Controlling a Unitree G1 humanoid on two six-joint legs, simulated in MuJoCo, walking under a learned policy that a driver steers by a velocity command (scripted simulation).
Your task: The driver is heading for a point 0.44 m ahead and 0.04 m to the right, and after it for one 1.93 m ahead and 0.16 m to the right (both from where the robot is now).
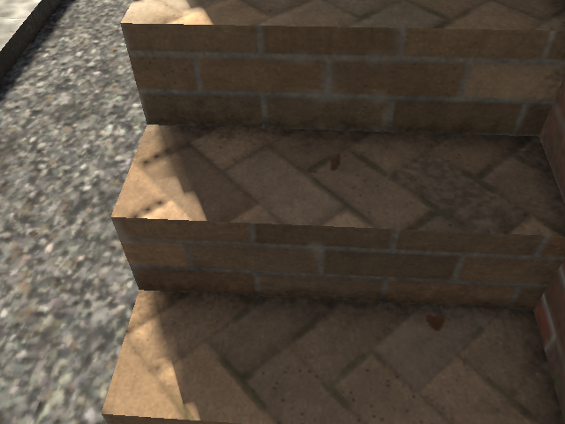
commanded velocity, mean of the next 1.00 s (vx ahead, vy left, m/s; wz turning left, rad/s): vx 0.43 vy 0.00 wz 0.00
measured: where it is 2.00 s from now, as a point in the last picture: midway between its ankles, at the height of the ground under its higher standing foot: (399, 241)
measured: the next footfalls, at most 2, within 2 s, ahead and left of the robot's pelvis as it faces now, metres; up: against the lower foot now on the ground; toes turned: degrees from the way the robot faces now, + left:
left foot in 0.60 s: +0.21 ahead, +0.21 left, +0.21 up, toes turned +4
right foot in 1.26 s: +0.40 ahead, -0.26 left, +0.41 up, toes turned +0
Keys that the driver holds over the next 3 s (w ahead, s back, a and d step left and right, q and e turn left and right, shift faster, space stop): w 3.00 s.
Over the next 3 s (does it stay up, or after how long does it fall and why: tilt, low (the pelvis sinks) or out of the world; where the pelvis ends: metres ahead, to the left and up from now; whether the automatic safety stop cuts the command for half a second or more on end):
stays up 1.11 -0.01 0.97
